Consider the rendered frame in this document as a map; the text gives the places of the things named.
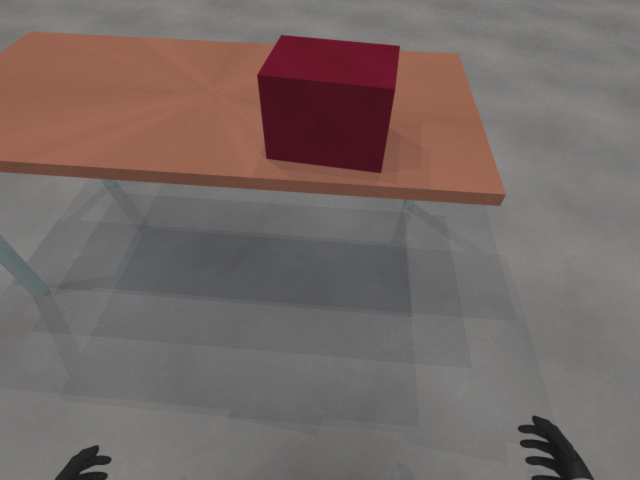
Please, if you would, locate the robot left hand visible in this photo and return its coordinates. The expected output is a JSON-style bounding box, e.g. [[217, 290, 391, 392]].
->
[[55, 445, 111, 480]]

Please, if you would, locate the table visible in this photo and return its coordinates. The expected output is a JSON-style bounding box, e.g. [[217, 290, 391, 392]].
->
[[0, 32, 506, 296]]

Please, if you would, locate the carton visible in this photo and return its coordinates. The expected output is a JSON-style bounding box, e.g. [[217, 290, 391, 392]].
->
[[257, 35, 400, 173]]

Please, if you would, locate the robot right hand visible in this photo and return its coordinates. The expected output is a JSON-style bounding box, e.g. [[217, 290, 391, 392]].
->
[[518, 416, 594, 480]]

